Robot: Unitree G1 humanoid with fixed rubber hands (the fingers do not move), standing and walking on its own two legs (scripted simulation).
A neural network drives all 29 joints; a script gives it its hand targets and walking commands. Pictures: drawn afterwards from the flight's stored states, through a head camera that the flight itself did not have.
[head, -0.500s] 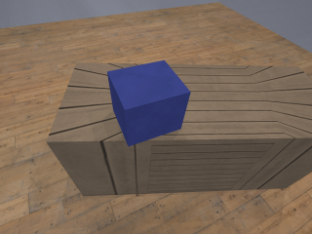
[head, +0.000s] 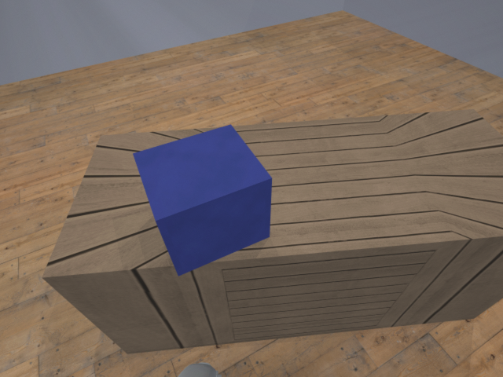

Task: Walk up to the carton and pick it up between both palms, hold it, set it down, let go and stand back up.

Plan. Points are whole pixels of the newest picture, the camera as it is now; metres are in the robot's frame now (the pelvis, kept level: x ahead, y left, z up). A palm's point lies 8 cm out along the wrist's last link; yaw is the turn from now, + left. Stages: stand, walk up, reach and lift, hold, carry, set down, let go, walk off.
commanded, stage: walk up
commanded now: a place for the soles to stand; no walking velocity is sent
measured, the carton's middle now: (205, 197) +0.51 +0.12 -0.05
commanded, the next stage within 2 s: none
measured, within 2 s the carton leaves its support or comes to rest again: neither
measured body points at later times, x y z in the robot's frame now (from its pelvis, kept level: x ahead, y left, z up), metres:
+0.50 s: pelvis +0.10 +0.05 -0.02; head +0.13 +0.05 +0.43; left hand +0.17 +0.36 -0.14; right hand +0.18 -0.27 -0.14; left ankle +0.19 +0.16 -0.73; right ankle +0.12 -0.05 -0.73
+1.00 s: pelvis +0.12 +0.05 -0.02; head +0.14 +0.06 +0.43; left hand +0.22 +0.37 -0.13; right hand +0.20 -0.26 -0.14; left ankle +0.14 +0.16 -0.73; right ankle +0.14 -0.05 -0.73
